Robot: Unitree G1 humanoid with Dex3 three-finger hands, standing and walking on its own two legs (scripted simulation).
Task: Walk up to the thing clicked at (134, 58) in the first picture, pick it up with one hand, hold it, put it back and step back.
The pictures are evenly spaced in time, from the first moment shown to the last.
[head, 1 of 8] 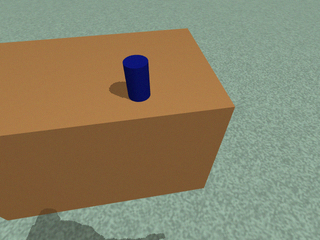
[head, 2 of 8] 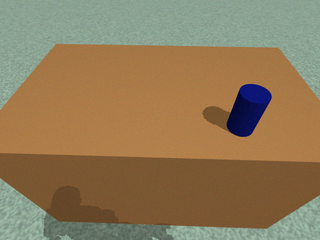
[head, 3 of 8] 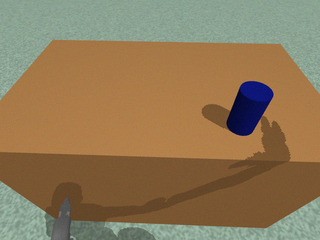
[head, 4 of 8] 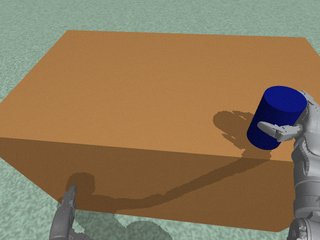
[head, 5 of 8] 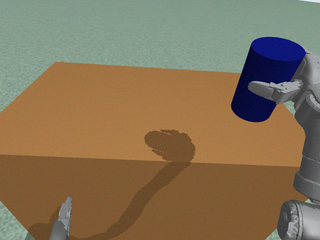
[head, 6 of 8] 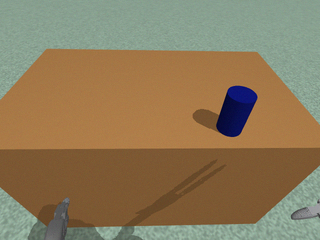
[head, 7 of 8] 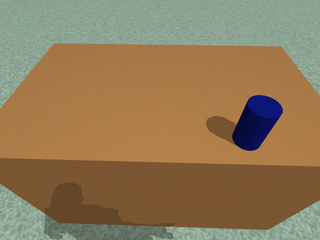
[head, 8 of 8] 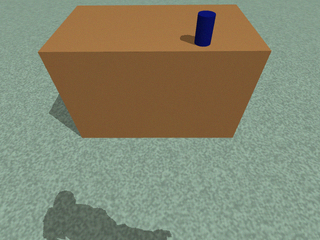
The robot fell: no
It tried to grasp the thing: yes
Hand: right
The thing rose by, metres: 0.24
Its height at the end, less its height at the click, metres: +0.00
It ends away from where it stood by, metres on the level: 0.04
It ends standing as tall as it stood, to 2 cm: yes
